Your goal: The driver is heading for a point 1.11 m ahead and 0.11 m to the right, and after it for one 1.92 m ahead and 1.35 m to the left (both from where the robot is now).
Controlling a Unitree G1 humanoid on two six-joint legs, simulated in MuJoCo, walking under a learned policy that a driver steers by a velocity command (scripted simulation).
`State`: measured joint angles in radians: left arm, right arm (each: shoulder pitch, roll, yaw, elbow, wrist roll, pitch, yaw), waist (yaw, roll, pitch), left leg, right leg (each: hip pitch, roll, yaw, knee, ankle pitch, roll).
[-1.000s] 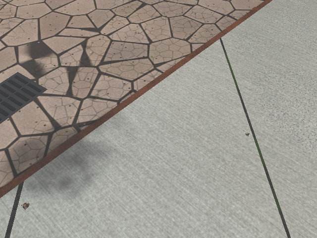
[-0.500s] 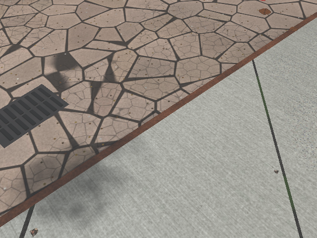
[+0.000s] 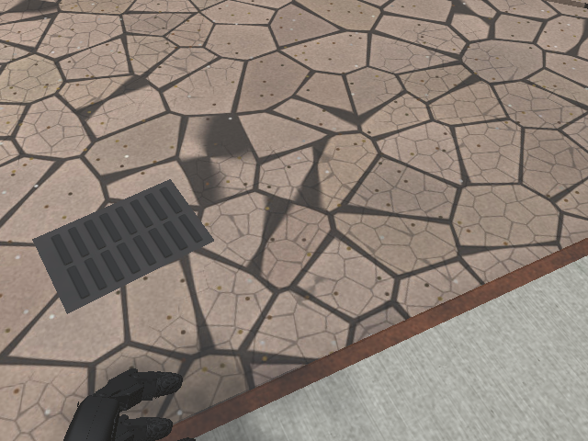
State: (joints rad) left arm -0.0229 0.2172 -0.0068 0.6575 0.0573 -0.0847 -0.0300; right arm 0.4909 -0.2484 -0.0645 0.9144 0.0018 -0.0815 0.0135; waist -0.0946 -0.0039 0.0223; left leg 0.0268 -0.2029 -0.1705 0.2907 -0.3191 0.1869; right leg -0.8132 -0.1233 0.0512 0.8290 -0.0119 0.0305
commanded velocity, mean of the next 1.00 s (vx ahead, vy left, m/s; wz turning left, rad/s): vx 1.00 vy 0.00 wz -0.13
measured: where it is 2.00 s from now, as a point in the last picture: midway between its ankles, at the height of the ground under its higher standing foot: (253, 87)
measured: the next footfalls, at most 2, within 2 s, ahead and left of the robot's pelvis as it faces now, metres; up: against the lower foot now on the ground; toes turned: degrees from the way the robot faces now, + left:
right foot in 0.14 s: +0.36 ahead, -0.12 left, +0.00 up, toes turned +8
left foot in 0.64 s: +0.74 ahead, +0.19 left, -0.09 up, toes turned +6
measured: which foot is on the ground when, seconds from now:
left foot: down 0.00-0.14, up 0.16-0.62, down 0.64-1.00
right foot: up 0.00-0.12, down 0.14-0.64, up 0.66-1.00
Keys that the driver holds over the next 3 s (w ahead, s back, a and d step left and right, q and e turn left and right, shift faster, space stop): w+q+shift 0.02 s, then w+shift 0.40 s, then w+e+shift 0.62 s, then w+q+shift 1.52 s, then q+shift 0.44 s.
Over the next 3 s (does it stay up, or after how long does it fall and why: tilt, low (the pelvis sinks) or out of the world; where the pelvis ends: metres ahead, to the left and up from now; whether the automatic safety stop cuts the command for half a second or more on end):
stays up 2.51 0.49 -0.09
